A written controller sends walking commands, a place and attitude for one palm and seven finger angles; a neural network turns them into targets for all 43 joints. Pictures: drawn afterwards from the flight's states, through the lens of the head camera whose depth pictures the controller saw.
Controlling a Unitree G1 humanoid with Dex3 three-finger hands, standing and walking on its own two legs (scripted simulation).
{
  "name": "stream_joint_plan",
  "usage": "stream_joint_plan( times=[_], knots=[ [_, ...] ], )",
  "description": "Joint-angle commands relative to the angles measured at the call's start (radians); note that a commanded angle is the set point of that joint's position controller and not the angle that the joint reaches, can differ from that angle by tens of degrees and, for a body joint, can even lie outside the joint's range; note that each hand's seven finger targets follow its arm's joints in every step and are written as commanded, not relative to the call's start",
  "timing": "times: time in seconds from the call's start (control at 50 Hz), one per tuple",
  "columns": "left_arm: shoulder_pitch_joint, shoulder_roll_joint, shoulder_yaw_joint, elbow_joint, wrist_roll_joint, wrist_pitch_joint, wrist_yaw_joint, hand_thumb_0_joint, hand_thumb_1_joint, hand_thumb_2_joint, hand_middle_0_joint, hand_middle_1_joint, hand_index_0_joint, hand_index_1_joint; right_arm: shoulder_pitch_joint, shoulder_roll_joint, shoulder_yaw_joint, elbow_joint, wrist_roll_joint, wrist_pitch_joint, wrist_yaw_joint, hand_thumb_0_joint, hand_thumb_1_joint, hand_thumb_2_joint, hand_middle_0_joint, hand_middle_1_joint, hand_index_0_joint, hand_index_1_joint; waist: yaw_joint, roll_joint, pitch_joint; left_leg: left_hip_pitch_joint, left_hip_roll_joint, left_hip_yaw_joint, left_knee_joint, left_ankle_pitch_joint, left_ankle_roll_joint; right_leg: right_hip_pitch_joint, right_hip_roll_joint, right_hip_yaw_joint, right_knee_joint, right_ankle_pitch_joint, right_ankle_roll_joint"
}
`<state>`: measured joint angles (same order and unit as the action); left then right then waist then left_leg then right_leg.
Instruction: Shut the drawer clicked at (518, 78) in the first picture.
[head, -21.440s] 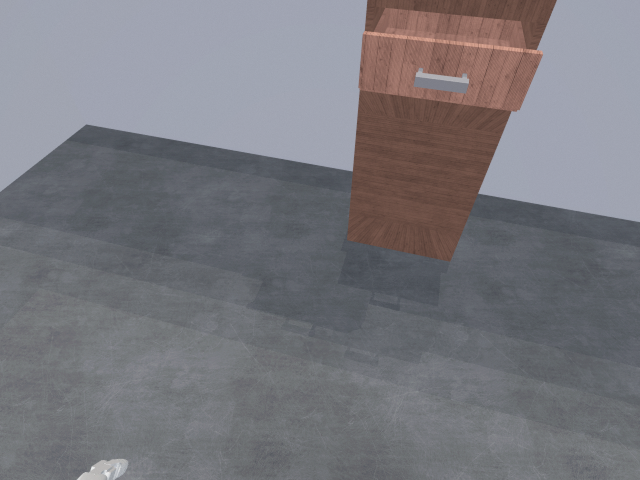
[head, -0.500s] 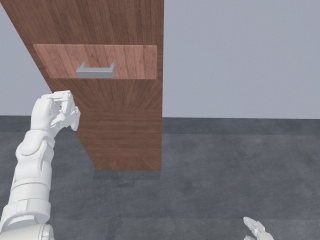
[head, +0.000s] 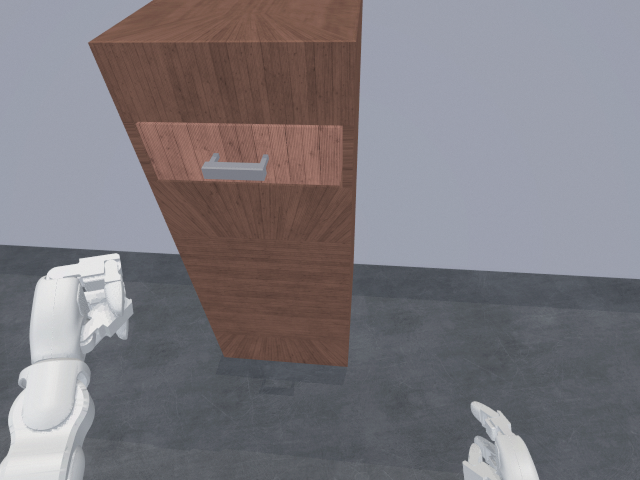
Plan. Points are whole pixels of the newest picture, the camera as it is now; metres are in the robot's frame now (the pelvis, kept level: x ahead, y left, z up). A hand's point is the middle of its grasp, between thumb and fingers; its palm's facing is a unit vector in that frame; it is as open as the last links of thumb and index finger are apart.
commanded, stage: draw the hand back to the body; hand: left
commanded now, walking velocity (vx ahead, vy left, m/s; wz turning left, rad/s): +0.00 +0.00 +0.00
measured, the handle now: (237, 164) +0.63 +0.23 +0.06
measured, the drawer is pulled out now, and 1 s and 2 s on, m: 0.00 0.00 0.00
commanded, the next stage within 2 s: step back with the hand held close in 0.40 s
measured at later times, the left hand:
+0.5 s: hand (80, 362) +0.17 +0.24 +0.16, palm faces +0.45 -0.81 -0.38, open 3.3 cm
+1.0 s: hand (49, 392) +0.15 +0.26 +0.15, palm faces +0.33 -0.79 -0.51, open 3.3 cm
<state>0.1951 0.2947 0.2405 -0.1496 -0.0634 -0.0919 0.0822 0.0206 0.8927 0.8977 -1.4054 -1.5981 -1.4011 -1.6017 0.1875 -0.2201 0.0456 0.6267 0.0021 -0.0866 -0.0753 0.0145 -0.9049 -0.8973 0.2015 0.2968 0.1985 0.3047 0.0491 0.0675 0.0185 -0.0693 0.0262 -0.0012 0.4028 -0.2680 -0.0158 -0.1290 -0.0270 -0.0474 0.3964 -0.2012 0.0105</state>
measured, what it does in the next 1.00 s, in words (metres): shifts its weight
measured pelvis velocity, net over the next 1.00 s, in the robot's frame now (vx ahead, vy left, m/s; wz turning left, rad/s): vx -0.05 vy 0.02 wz -0.01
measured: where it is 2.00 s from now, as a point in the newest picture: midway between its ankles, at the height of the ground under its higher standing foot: outside the picture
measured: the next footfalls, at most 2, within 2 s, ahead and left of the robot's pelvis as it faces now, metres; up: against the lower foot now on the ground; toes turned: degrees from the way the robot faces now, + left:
right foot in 1.44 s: -0.02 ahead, -0.11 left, +0.00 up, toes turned +5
right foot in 1.96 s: -0.24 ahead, -0.11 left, +0.00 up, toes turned -3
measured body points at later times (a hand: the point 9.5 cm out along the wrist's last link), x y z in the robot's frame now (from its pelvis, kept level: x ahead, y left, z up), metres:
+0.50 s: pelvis -0.01 +0.00 +0.00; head -0.03 -0.03 +0.45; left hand +0.14 +0.28 +0.18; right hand +0.19 -0.21 -0.08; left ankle -0.03 +0.13 -0.74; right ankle +0.01 -0.13 -0.74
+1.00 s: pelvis -0.05 +0.02 -0.01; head -0.02 +0.02 +0.44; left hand +0.12 +0.30 +0.18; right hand +0.13 -0.22 -0.09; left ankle -0.03 +0.13 -0.74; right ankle +0.01 -0.13 -0.74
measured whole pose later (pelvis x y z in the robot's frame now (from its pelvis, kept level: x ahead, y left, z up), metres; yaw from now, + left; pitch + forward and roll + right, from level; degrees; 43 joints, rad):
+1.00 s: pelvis -0.05 +0.02 -0.01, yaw +0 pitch +0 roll +0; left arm 0.62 0.38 0.38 -0.55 -0.02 -0.20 0.12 0.02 0.89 0.90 -1.41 -1.60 -1.40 -1.60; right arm 0.18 -0.21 -0.01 0.54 0.01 -0.01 -0.08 0.02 -0.91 -0.90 0.20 0.30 0.20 0.30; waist 0.00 0.01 0.04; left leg -0.28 -0.01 0.02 0.51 -0.24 0.02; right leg -0.33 -0.06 -0.02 0.48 -0.15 0.04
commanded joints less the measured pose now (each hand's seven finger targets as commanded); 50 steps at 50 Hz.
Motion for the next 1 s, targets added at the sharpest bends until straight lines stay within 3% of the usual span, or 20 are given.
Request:
stream_joint_plan(
  times=[0.0,0.04,0.1,0.2,0.26,0.34,0.4,0.46,0.5,0.52,0.54,0.56,0.6,0.68,0.74,0.78,0.88,0.94,0.98],
  knots=[
    [-0.035,0.177,0.112,-0.308,-0.004,-0.067,0.016,0.0,0.9,0.9,-1.4,-1.6,-1.4,-1.6,-0.131,-0.099,-0.048,-0.161,-0.007,-0.061,-0.007,0.0,-0.9,-0.9,0.2,0.3,0.2,0.3,0.007,-0.045,-0.101,-0.058,-0.021,0.026,-0.071,0.218,0.031,0.11,0.028,-0.003,-0.05,0.146,-0.02],
    [0.037,0.189,0.133,-0.347,-0.002,-0.068,0.016,0.0,0.9,0.9,-1.4,-1.6,-1.4,-1.6,-0.133,-0.099,-0.054,-0.161,-0.009,-0.066,-0.007,0.0,-0.9,-0.9,0.2,0.3,0.2,0.3,0.011,-0.049,-0.086,-0.059,-0.021,0.031,-0.066,0.212,0.033,0.104,0.028,0.003,-0.064,0.139,-0.018],
    [0.101,0.185,0.143,-0.447,0.004,-0.08,0.021,0.0,0.9,0.9,-1.4,-1.6,-1.4,-1.6,-0.133,-0.089,-0.055,-0.168,-0.009,-0.079,-0.006,0.0,-0.9,-0.9,0.2,0.3,0.2,0.3,0.014,-0.003,-0.084,-0.053,-0.021,0.03,-0.065,0.207,0.029,0.101,0.027,0.003,-0.058,0.127,-0.02],
    [0.26,0.187,0.169,-0.525,0.009,-0.089,0.03,0.0,0.9,0.9,-1.4,-1.6,-1.4,-1.6,-0.123,-0.083,-0.058,-0.176,-0.009,-0.108,-0.013,0.0,-0.9,-0.9,0.2,0.3,0.2,0.3,0.023,-0.033,-0.053,-0.063,-0.018,0.029,-0.057,0.182,0.03,0.081,0.031,0.004,-0.067,0.096,-0.017],
    [0.207,0.163,0.138,-0.498,0.018,-0.084,0.036,0.0,0.9,0.9,-1.4,-1.6,-1.4,-1.6,-0.113,-0.089,-0.059,-0.16,-0.009,-0.116,-0.021,0.0,-0.9,-0.9,0.2,0.3,0.2,0.3,0.002,-0.036,0.005,-0.063,-0.017,0.034,-0.059,0.13,0.033,0.03,0.029,0.008,-0.092,0.031,-0.013],
    [0.175,0.165,0.14,-0.461,0.022,-0.081,0.044,0.0,0.9,0.9,-1.4,-1.6,-1.4,-1.6,-0.112,-0.089,-0.06,-0.149,-0.009,-0.122,-0.031,0.0,-0.9,-0.9,0.2,0.3,0.2,0.3,0.005,-0.046,0.02,-0.057,-0.02,0.029,-0.064,0.087,0.038,0.01,0.028,0.01,-0.11,-0.032,-0.014],
    [0.181,0.166,0.143,-0.489,0.024,-0.087,0.048,0.0,0.9,0.9,-1.4,-1.6,-1.4,-1.6,-0.117,-0.085,-0.057,-0.152,-0.012,-0.127,-0.029,0.0,-0.9,-0.9,0.2,0.3,0.2,0.3,0.015,-0.015,-0.028,-0.048,-0.021,0.026,-0.063,0.123,0.036,0.051,0.023,0.007,-0.082,0.013,-0.017],
    [0.209,0.17,0.151,-0.477,0.021,-0.084,0.046,0.0,0.9,0.9,-1.4,-1.6,-1.4,-1.6,-0.12,-0.081,-0.055,-0.151,-0.015,-0.132,-0.028,0.0,-0.9,-0.9,0.2,0.3,0.2,0.3,0.022,-0.036,-0.028,-0.054,-0.02,0.025,-0.061,0.147,0.034,0.067,0.023,0.009,-0.078,0.043,-0.016],
    [0.204,0.174,0.157,-0.499,0.02,-0.087,0.045,0.0,0.9,0.9,-1.4,-1.6,-1.4,-1.6,-0.12,-0.082,-0.054,-0.153,-0.016,-0.132,-0.023,0.0,-0.9,-0.9,0.2,0.3,0.2,0.3,0.023,-0.017,-0.035,-0.059,-0.021,0.022,-0.061,0.169,0.03,0.081,0.025,0.007,-0.069,0.075,-0.019],
    [0.156,0.263,0.269,-0.553,0.019,-0.123,0.047,0.0,0.9,0.9,-1.4,-1.6,-1.4,-1.6,-0.105,-0.113,-0.059,-0.188,-0.013,-0.094,-0.013,0.0,-0.9,-0.9,0.2,0.3,0.2,0.3,-0.025,-0.04,0.045,-0.144,-0.011,0.019,-0.021,0.109,0.05,-0.035,-0.018,0.105,-0.13,0.102,-0.018],
    [0.163,0.27,0.279,-0.534,0.026,-0.138,0.044,0.0,0.9,0.9,-1.4,-1.6,-1.4,-1.6,-0.105,-0.099,-0.058,-0.182,-0.013,-0.075,-0.011,0.0,-0.9,-0.9,0.2,0.3,0.2,0.3,-0.024,-0.054,0.042,-0.156,-0.017,0.005,-0.012,0.081,0.046,-0.039,-0.037,0.108,-0.146,0.075,-0.024],
    [0.272,0.198,0.225,-0.473,0.028,-0.134,0.039,0.0,0.9,0.9,-1.4,-1.6,-1.4,-1.6,-0.101,-0.099,-0.064,-0.178,-0.014,-0.056,-0.009,0.0,-0.9,-0.9,0.2,0.3,0.2,0.3,-0.033,-0.081,0.031,-0.149,-0.014,0.005,0.0,0.106,0.043,-0.055,-0.042,0.097,-0.141,0.082,-0.025],
    [0.331,0.169,0.192,-0.488,0.026,-0.14,0.034,0.0,0.9,0.9,-1.4,-1.6,-1.4,-1.6,-0.1,-0.112,-0.074,-0.191,-0.014,-0.029,0.0,0.0,-0.9,-0.9,0.2,0.3,0.2,0.3,-0.04,-0.03,-0.038,-0.143,-0.005,0.007,-0.009,0.162,0.04,-0.029,-0.04,0.075,-0.102,0.144,-0.021],
    [0.401,0.196,0.223,-0.522,0.022,-0.15,0.044,0.0,0.9,0.9,-1.4,-1.6,-1.4,-1.6,-0.099,-0.113,-0.088,-0.219,-0.007,0.007,-0.001,0.0,-0.9,-0.9,0.2,0.3,0.2,0.3,-0.04,-0.015,-0.15,-0.154,0.014,-0.001,-0.018,0.323,0.035,0.053,-0.026,0.029,-0.009,0.306,-0.007],
    [0.42,0.227,0.251,-0.554,0.018,-0.152,0.05,0.0,0.9,0.9,-1.4,-1.6,-1.4,-1.6,-0.11,-0.111,-0.097,-0.236,-0.003,0.027,-0.006,0.0,-0.9,-0.9,0.2,0.3,0.2,0.3,-0.037,-0.03,-0.183,-0.171,0.018,-0.008,-0.01,0.391,0.028,0.067,-0.022,0.02,0.034,0.374,0.0],
    [0.434,0.221,0.251,-0.549,0.017,-0.151,0.055,0.0,0.9,0.9,-1.4,-1.6,-1.4,-1.6,-0.104,-0.108,-0.099,-0.245,0.003,0.036,-0.008,0.0,-0.9,-0.9,0.2,0.3,0.2,0.3,-0.038,-0.052,-0.183,-0.198,0.026,-0.01,-0.008,0.379,0.03,0.068,-0.023,0.021,0.053,0.373,0.003],
    [0.442,0.228,0.252,-0.59,0.024,-0.159,0.065,0.0,0.9,0.9,-1.4,-1.6,-1.4,-1.6,-0.101,-0.113,-0.104,-0.256,0.005,0.035,-0.014,0.0,-0.9,-0.9,0.2,0.3,0.2,0.3,-0.04,-0.009,-0.177,-0.277,0.04,-0.023,-0.017,0.308,0.041,0.072,-0.017,0.027,0.106,0.343,0.009],
    [0.429,0.233,0.255,-0.624,0.033,-0.167,0.067,0.0,0.9,0.9,-1.4,-1.6,-1.4,-1.6,-0.101,-0.12,-0.103,-0.261,0.002,0.023,-0.017,0.0,-0.9,-0.9,0.2,0.3,0.2,0.3,-0.04,0.036,-0.155,-0.38,0.054,-0.04,-0.044,0.177,0.06,0.091,-0.004,0.034,0.149,0.275,0.015],
    [0.432,0.223,0.256,-0.622,0.037,-0.175,0.07,0.0,0.9,0.9,-1.4,-1.6,-1.4,-1.6,-0.091,-0.117,-0.101,-0.263,0.004,0.011,-0.016,0.0,-0.9,-0.9,0.2,0.3,0.2,0.3,-0.042,0.031,-0.137,-0.46,0.072,-0.054,-0.064,0.068,0.074,0.111,0.0,0.035,0.193,0.232,0.018]
  ],
)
